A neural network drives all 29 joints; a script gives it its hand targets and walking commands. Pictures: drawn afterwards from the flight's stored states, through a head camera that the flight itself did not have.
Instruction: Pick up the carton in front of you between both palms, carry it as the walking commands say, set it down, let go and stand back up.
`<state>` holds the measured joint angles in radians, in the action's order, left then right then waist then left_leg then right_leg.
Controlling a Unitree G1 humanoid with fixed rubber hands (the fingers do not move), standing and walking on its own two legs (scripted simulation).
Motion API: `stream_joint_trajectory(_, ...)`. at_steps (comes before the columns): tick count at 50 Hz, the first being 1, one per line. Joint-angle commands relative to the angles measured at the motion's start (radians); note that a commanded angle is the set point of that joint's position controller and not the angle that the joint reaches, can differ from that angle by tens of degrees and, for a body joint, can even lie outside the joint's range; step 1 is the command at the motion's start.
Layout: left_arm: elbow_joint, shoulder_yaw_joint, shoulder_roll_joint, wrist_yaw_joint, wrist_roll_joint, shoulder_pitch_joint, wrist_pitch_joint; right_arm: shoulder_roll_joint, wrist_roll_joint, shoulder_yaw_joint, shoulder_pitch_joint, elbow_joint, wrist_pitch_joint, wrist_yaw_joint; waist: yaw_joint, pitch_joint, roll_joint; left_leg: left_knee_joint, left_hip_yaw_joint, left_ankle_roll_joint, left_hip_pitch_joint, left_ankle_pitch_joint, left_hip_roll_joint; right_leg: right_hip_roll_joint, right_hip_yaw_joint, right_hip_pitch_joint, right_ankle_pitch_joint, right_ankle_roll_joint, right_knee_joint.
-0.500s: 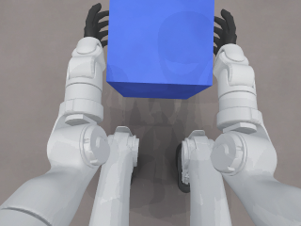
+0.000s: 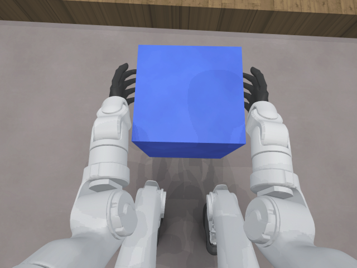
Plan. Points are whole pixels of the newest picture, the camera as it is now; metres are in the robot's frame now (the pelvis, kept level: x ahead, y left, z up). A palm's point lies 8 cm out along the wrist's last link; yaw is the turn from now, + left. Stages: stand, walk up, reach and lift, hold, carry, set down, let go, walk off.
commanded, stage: reach and lift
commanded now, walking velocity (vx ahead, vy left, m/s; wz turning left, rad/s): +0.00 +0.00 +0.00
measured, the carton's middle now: (186, 112) +0.46 +0.01 -0.10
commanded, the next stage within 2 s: hold in 1.86 s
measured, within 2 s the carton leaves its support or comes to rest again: neither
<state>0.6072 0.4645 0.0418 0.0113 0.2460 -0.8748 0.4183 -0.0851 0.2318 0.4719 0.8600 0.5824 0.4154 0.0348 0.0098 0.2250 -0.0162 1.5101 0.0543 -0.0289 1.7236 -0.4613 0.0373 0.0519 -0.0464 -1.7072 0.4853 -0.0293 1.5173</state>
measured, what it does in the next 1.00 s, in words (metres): rises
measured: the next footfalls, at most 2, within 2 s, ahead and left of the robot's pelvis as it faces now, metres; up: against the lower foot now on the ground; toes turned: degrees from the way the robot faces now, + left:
none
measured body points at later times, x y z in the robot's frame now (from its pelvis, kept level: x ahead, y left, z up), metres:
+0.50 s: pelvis +0.05 +0.00 +0.14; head +0.14 +0.00 +0.58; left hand +0.42 +0.16 +0.11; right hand +0.42 -0.14 +0.12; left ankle +0.09 +0.13 -0.53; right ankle +0.09 -0.13 -0.53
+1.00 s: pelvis +0.07 +0.00 +0.21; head +0.04 +0.00 +0.65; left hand +0.38 +0.16 +0.22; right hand +0.38 -0.15 +0.23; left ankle +0.09 +0.13 -0.53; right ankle +0.09 -0.13 -0.53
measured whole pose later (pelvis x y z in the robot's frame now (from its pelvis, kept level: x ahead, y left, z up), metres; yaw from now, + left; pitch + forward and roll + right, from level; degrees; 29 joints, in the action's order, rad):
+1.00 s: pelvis +0.07 +0.00 +0.21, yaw +1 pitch -3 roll +0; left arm 0.41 0.33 0.17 -0.02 0.31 -0.33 0.59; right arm -0.17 0.30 0.32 0.32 0.41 0.59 -0.03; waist 0.00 0.02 -0.01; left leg 0.45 0.06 -0.01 0.19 -0.20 0.01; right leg 0.01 -0.06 -0.17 0.22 -0.01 0.46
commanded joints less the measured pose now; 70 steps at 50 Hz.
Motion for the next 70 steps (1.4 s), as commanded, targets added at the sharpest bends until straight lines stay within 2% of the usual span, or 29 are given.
stream_joint_trajectory(1, 0.088, -0.563, 1.099, -0.257, -0.169, -0.549, -0.002, -1.060, -0.158, -0.568, 0.584, 0.083, -0.010, -0.255, 0.011, 0.808, 0.022, -0.225, -0.081, 0.010, -0.608, 0.188, 0.125, 0.125, 0.081, 0.493, -0.163, 0.007, -0.232)
stream_joint_trajectory(12, 0.059, -0.579, 1.117, -0.259, -0.138, -0.344, -0.020, -1.081, -0.127, -0.588, 0.375, 0.055, -0.026, -0.254, 0.003, 0.651, 0.019, -0.441, -0.034, 0.023, -0.846, 0.237, 0.115, 0.105, 0.030, 0.739, -0.216, 0.018, -0.451)
stream_joint_trajectory(24, -0.008, -0.647, 1.110, -0.259, -0.140, -0.103, -0.017, -1.089, -0.131, -0.669, 0.131, -0.003, -0.020, -0.252, 0.000, 0.460, 0.017, -0.701, 0.009, 0.034, -1.150, 0.342, 0.092, 0.075, -0.021, 1.080, -0.344, 0.033, -0.712)
stream_joint_trajectory(33, -0.085, -0.707, 1.090, -0.255, -0.156, 0.050, 0.029, -1.070, -0.133, -0.725, -0.032, -0.075, 0.026, -0.255, 0.001, 0.282, 0.014, -0.902, 0.023, 0.034, -1.399, 0.448, 0.074, 0.050, -0.038, 1.330, -0.455, 0.032, -0.918)
stream_joint_trajectory(40, -0.183, -0.749, 1.073, -0.255, -0.172, 0.128, 0.108, -1.042, -0.151, -0.746, -0.121, -0.169, 0.106, -0.257, -0.009, 0.126, 0.005, -1.061, 0.021, 0.027, -1.571, 0.462, 0.064, 0.037, -0.035, 1.517, -0.477, 0.028, -1.080)
stream_joint_trajectory(45, -0.167, -0.677, 1.035, -0.260, -0.140, 0.147, 0.160, -1.005, -0.125, -0.681, -0.141, -0.146, 0.161, -0.268, -0.008, -0.037, 0.012, -1.134, 0.014, 0.035, -1.592, 0.348, 0.057, 0.030, -0.029, 1.541, -0.361, 0.033, -1.152)
stream_joint_trajectory(48, -0.148, -0.632, 1.028, -0.264, -0.120, 0.107, 0.169, -0.994, -0.105, -0.639, -0.096, -0.126, 0.170, -0.278, -0.005, -0.089, 0.016, -1.146, 0.010, 0.039, -1.586, 0.269, 0.052, 0.028, -0.022, 1.531, -0.282, 0.040, -1.161)
stream_joint_trajectory(51, -0.160, -0.633, 1.047, -0.269, -0.124, 0.043, 0.166, -1.006, -0.106, -0.640, -0.032, -0.136, 0.168, -0.286, -0.006, -0.073, 0.018, -1.142, 0.009, 0.039, -1.597, 0.244, 0.048, 0.028, -0.018, 1.533, -0.255, 0.044, -1.155)
stream_joint_trajectory(58, -0.179, -0.657, 1.062, -0.267, -0.136, 0.008, 0.173, -1.005, -0.109, -0.659, 0.003, -0.157, 0.171, -0.286, -0.013, -0.019, 0.018, -1.144, 0.008, 0.033, -1.636, 0.271, 0.047, 0.033, -0.015, 1.568, -0.278, 0.042, -1.152)
stream_joint_trajectory(70, -0.252, -0.684, 1.040, -0.251, -0.149, 0.107, 0.197, -0.977, -0.125, -0.685, -0.089, -0.230, 0.191, -0.279, -0.008, -0.004, 0.020, -1.168, 0.012, 0.023, -1.702, 0.410, 0.055, 0.042, -0.018, 1.622, -0.407, 0.032, -1.174)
